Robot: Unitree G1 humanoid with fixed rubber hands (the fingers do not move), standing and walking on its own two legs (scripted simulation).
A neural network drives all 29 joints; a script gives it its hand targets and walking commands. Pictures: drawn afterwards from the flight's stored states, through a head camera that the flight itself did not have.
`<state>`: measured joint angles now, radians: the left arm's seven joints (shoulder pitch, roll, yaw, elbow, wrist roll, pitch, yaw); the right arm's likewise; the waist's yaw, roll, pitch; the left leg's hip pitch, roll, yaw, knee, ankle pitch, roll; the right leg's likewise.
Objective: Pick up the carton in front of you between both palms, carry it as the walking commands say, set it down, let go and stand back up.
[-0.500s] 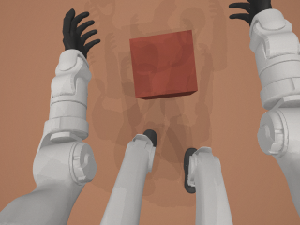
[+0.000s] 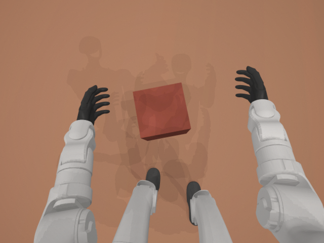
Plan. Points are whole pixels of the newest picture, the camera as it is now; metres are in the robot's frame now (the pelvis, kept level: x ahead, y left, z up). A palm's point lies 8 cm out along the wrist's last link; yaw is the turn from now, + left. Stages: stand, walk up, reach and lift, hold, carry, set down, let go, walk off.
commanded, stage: let go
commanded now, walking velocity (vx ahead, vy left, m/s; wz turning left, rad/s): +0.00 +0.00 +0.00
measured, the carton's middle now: (162, 115) +0.48 +0.09 -0.57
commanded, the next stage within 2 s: stand in 1.12 s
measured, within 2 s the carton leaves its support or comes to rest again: neither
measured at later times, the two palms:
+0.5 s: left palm (42, 191) +0.22 +0.25 +0.00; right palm (293, 162) +0.31 -0.19 -0.02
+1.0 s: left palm (58, 199) +0.21 +0.22 +0.01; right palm out of the picture +0.24 -0.25 +0.02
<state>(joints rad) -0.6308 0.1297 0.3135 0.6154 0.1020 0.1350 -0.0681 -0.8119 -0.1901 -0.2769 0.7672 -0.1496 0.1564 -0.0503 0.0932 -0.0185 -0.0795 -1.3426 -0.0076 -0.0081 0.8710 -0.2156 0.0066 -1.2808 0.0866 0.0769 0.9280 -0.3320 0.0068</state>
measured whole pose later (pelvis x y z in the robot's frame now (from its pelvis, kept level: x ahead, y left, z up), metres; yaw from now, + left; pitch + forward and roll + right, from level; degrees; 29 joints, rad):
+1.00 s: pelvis +0.07 -0.02 +0.08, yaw +3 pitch -4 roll +1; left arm 0.22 0.21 0.04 0.41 0.03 0.17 -0.06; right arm 0.23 -0.21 -0.03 0.44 0.02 0.11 0.05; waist 0.00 -0.03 0.10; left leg -0.15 -0.02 -0.06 0.45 -0.23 -0.02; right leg -0.05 0.06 0.05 0.46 -0.33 -0.05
